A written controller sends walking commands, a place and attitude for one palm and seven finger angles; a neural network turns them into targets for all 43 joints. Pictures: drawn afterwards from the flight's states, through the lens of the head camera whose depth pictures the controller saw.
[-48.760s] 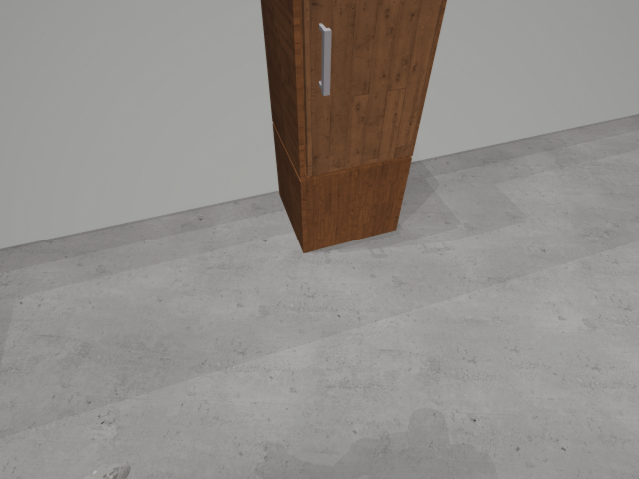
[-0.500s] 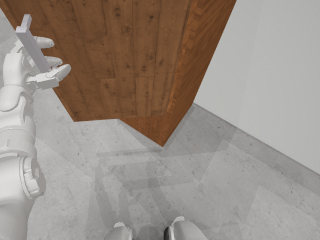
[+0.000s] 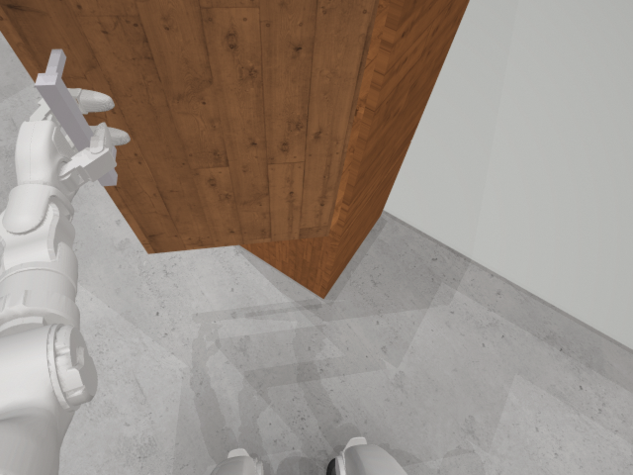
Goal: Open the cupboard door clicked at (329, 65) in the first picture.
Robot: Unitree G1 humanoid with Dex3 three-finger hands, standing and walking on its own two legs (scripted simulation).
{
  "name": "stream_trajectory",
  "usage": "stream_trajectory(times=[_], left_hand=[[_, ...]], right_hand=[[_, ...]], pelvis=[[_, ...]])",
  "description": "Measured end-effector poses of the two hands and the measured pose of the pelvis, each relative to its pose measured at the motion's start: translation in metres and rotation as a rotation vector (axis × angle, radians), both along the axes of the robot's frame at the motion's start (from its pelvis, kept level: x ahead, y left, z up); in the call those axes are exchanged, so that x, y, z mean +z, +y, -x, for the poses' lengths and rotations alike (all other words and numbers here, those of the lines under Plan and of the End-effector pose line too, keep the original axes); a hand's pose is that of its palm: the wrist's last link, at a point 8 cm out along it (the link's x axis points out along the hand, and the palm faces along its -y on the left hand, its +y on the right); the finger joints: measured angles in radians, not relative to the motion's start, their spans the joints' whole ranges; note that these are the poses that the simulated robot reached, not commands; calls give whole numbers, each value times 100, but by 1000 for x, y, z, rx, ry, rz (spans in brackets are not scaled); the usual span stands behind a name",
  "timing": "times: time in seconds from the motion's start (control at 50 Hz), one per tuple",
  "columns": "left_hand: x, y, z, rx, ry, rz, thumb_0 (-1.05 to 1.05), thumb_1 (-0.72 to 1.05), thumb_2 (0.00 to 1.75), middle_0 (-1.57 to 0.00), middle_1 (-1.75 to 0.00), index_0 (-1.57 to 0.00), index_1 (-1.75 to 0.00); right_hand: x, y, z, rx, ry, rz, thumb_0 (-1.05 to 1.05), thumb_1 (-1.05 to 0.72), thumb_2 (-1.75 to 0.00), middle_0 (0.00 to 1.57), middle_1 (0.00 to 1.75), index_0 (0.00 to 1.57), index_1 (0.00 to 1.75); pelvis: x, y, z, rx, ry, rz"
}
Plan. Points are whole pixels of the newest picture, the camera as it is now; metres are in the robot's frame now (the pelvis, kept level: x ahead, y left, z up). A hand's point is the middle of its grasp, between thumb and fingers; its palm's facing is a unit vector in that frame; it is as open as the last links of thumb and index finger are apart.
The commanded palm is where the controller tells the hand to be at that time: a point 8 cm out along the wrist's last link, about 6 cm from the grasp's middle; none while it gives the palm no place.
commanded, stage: pull the door open along its arc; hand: left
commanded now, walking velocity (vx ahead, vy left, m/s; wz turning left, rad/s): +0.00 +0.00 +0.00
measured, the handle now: (85, 125) +0.53 +0.26 +0.09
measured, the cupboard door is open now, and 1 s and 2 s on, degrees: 42 88 87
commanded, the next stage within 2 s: open thumb and fingers to let go in 0.92 s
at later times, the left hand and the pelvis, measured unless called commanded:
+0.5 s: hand (140, 235) +0.37 +0.17 +0.09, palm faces +0.40 -0.92 +0.06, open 5.4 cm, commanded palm +0.31 +0.21 +0.09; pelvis +0.00 -0.01 +0.01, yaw +1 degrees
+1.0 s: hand (250, 336) +0.26 +0.06 +0.09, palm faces +0.40 -0.92 -0.01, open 5.6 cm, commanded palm +0.22 +0.10 +0.09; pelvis +0.00 -0.04 +0.02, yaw +4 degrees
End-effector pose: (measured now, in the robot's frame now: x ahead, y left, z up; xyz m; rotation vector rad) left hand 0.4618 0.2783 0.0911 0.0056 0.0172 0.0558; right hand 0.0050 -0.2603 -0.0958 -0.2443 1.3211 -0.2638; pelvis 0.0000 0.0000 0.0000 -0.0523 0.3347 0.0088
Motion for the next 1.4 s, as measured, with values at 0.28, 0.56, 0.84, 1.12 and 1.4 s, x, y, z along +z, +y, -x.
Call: stream_trajectory(times=[0.28,0.56,0.84,1.12,1.4], left_hand=[[-2,-17,62,-38,-39,10,2,79,79,-39,-135,-38,-135],[-3,-79,143,411,-46,30,1,78,80,-38,-135,-40,-135],[0,-140,210,415,-15,32,2,75,76,-36,-135,-39,-135],[2,-186,242,390,0,3,2,71,77,-39,-134,-39,-135],[3,-180,235,404,-4,9,2,14,57,-35,-127,-36,-127]], right_hand=[[8,4,-51,24,-175,-49,0,-91,-90,20,30,20,30],[15,28,-140,236,-420,-132,0,-91,-90,20,30,20,30],[22,21,-157,279,-481,-149,1,-91,-90,20,30,20,30],[28,14,-175,310,-561,-154,1,-91,-90,20,30,20,30],[26,14,-173,316,-529,-156,1,-91,-90,20,30,20,30]], pelvis=[[10,-1,-7,-12,-59,-13],[12,-10,2,25,-130,-37],[17,-29,1,48,-205,-55],[14,-47,5,68,-240,-66],[16,-49,8,71,-230,-71]])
